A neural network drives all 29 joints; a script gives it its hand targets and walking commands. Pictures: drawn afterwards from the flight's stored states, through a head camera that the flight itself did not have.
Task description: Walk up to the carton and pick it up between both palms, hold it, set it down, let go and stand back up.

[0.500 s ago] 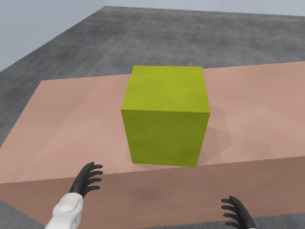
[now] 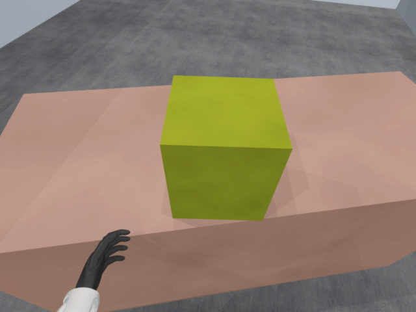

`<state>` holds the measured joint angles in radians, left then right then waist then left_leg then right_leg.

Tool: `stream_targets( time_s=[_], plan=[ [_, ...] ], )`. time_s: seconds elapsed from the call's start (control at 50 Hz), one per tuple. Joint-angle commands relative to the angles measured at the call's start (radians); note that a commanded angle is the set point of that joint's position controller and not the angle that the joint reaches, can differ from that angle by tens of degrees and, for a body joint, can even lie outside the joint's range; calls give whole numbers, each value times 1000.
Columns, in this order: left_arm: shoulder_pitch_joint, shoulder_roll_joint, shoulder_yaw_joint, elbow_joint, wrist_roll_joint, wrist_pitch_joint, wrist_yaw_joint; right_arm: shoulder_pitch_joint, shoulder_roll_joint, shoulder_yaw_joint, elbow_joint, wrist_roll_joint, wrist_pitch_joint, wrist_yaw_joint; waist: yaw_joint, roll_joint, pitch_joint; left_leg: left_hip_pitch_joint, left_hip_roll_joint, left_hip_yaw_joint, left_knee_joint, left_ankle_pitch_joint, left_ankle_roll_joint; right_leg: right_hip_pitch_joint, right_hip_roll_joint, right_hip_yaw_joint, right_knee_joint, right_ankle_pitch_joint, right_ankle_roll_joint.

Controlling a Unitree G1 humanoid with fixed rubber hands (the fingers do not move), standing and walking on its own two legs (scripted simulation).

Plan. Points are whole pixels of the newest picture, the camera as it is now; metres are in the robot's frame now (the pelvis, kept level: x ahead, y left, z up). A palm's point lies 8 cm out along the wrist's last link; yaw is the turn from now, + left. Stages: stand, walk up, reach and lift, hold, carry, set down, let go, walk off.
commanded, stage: stand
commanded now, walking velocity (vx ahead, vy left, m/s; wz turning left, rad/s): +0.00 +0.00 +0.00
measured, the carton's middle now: (220, 151) +0.43 +0.00 +0.06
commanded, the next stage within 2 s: none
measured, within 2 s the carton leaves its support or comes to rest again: neither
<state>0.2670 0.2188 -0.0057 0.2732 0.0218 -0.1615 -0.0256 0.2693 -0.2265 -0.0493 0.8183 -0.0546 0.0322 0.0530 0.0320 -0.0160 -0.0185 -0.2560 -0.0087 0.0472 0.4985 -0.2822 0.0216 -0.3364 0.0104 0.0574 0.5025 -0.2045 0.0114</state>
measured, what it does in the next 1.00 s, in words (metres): stands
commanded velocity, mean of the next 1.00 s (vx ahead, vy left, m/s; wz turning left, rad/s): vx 0.00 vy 0.00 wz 0.00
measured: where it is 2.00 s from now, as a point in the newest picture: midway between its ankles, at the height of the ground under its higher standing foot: outside the picture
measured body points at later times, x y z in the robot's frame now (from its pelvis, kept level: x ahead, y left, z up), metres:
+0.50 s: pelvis -0.01 +0.00 -0.01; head +0.00 +0.00 +0.44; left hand +0.19 +0.22 -0.03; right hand +0.09 -0.25 -0.13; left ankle -0.01 +0.11 -0.74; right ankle +0.03 -0.13 -0.74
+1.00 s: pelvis +0.00 +0.00 -0.01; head +0.04 +0.01 +0.44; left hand +0.12 +0.23 -0.14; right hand +0.06 -0.26 -0.14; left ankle -0.01 +0.11 -0.74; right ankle +0.03 -0.13 -0.74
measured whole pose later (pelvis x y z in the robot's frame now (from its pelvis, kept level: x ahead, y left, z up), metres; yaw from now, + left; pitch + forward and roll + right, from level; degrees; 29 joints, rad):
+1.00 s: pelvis +0.00 +0.00 -0.01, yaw -4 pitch +2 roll +0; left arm 0.30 0.22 0.01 0.68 0.04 0.00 0.01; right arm 0.23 -0.21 -0.04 0.86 -0.03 0.03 0.00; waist -0.01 -0.03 0.03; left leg -0.28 0.02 0.10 0.59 -0.35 0.02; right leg -0.39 0.05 0.13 0.58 -0.24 0.01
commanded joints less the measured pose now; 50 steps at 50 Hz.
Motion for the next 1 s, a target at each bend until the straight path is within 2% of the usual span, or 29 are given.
stream_targets(
  time_s=[0.0,0.08,0.1,0.14,0.2,0.24,0.28,0.3,0.34,0.36,0.38,0.4,0.42,0.46,0.5,0.52,0.54,0.58,0.6,0.62,0.66,0.74,0.76,0.78,0.82,0.84,0.86,0.9,0.98],
  plan=[
    [26,70,31,74,15,104,29,-59,-122,-32,-89,6,-27,-4,-28,-75,2,-34,105,-135,-97,-67,48,-39,-52,78,-44,5,-20],
    [32,76,34,70,15,110,36,-45,-116,-32,-75,7,-21,-2,-43,-134,23,-21,77,-103,-50,-36,37,-87,-65,117,-78,-30,-28],
    [32,86,37,62,13,114,36,-33,-123,-32,-87,2,-20,-3,-51,-88,37,-28,75,-119,-63,-64,22,-112,-54,134,-86,-60,-23],
    [-2,84,37,42,1,114,43,-82,-121,-29,-102,2,-17,-9,-44,-119,83,-67,94,-139,-79,-90,26,-130,-57,145,-95,-107,-17],
    [50,73,41,70,14,119,38,-56,-110,-33,-86,2,-21,-4,-42,-75,-8,-32,82,-119,-53,-70,19,-76,-50,134,-72,-42,-23],
    [4,95,46,50,16,116,41,-83,-86,-21,-102,2,-20,-8,-40,-162,-1,-33,86,-117,-45,-40,20,-96,-48,143,-64,-19,-16],
    [19,89,38,47,22,117,41,-64,-108,-32,-87,2,-17,0,-53,-101,-48,-1,36,-64,11,-34,11,-94,-67,170,-107,-40,-17],
    [11,93,44,48,19,117,40,-26,-85,-28,-80,5,-17,1,-63,-89,-55,-3,51,-76,-11,-37,14,-86,-78,170,-93,-27,-21],
    [1,111,49,38,20,112,35,-69,-105,-30,-90,4,-6,-3,-49,-107,-18,23,53,-60,16,-34,9,-167,-58,175,-117,-53,-8],
    [-22,95,45,41,18,117,40,-56,-93,-26,-106,9,-3,-6,-69,-186,3,-12,77,-94,-22,-82,11,-162,-46,148,-102,-98,-8],
    [-15,67,41,46,19,120,41,-43,-90,-17,-95,6,-8,-11,-68,-104,4,-59,85,-112,-50,-92,15,-91,-47,141,-68,-75,-10],
    [16,77,44,47,9,119,39,-72,-110,-22,-92,13,-12,-12,-41,-71,12,-72,113,-141,-91,-96,26,-90,-40,128,-39,-25,-12],
    [39,78,45,66,14,121,39,-97,-87,-14,-101,10,-15,-12,-28,-89,-9,-95,118,-158,-96,-108,34,-59,-33,114,-19,-30,-7],
    [58,53,37,64,15,125,31,-141,-84,-19,-107,9,-17,-6,-6,-27,-21,-95,108,-145,-108,-103,40,-27,-16,112,8,5,-12],
    [38,71,43,82,19,135,32,-120,-103,-19,-116,12,-19,-13,-26,-44,-13,-123,104,-139,-107,-130,31,-19,-30,107,3,-9,-11],
    [48,63,43,93,14,130,32,-110,-92,-17,-101,13,-15,-15,-15,-54,6,-121,89,-126,-90,-121,24,-33,-39,131,-25,-40,-10],
    [20,72,41,104,11,130,29,-121,-101,-17,-104,11,-17,-16,-23,-7,12,-86,89,-112,-82,-108,23,-53,-38,142,-25,-29,-16],
    [-17,96,48,128,23,127,33,-86,-84,-14,-103,19,-20,-15,-50,-64,-30,-27,82,-102,-50,-87,26,-93,-40,154,-54,-57,-20],
    [3,99,47,151,24,127,27,-69,-102,-17,-92,20,-19,-17,-47,-51,-79,5,97,-103,-43,-90,35,-65,-34,156,-54,-56,-29],
    [3,98,51,152,26,118,30,-67,-107,-23,-77,19,-18,-24,-43,50,-54,-3,84,-96,-50,-107,32,-99,-36,162,-58,-65,-29],
    [-23,117,52,180,28,123,27,-87,-80,-14,-82,20,-22,-28,-55,-13,-87,38,76,-79,4,-73,29,-88,-49,182,-69,-41,-34],
    [31,87,54,226,27,116,23,-80,-98,-22,-67,23,-21,-42,-35,50,-52,14,108,-99,-26,-26,37,-73,-18,143,-10,63,-39],
    [-2,95,50,230,27,117,30,-41,-105,-20,-60,26,-25,-45,-58,14,-83,14,103,-90,-26,-19,36,-43,-27,149,-1,103,-44],
    [37,79,49,252,19,119,27,-52,-104,-20,-48,28,-24,-47,-37,11,-68,25,101,-84,-8,5,33,-52,-21,151,-7,94,-46],
    [43,96,51,273,18,122,29,-35,-103,-25,-51,30,-28,-49,-50,-9,-119,60,87,-67,10,11,39,-33,-29,164,-12,132,-60],
    [61,101,53,288,17,123,32,-26,-110,-25,-47,27,-27,-50,-38,0,-112,75,83,-61,25,14,37,-56,-45,183,-30,129,-61],
    [53,86,49,294,17,122,34,-21,-114,-29,-34,24,-22,-54,-51,-34,-80,69,79,-49,23,17,31,-40,-44,192,-22,132,-53],
    [25,117,56,303,18,128,35,-31,-124,-26,-40,23,-21,-57,-50,14,-26,9,107,-82,-15,54,49,-58,-24,148,14,177,-58],
    [59,98,50,351,20,139,43,-41,-87,-17,-25,33,-22,-67,-29,20,-59,22,127,-103,-44,140,69,17,-13,123,50,197,-61]
  ],
)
